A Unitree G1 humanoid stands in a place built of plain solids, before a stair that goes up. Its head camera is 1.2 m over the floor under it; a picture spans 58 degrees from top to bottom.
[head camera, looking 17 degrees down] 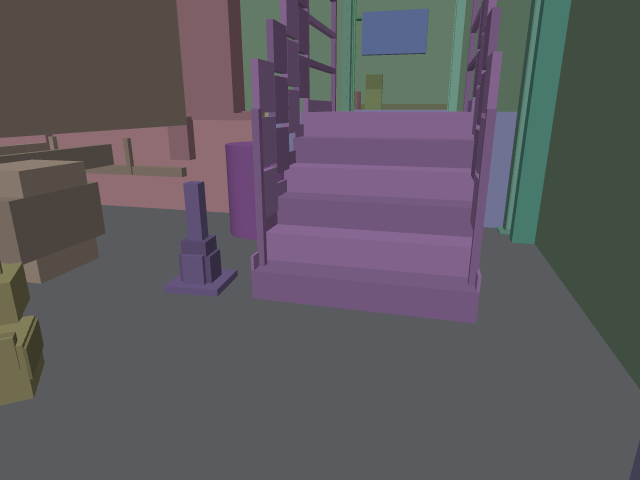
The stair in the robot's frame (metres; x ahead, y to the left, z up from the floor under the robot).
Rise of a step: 0.19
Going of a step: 0.23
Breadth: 1.40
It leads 14 degrees to the right of straight ahead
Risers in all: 6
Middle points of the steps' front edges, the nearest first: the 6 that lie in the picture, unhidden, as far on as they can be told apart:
2.44 -0.23 0.19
2.66 -0.29 0.39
2.89 -0.35 0.58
3.11 -0.40 0.78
3.33 -0.46 0.97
3.56 -0.52 1.16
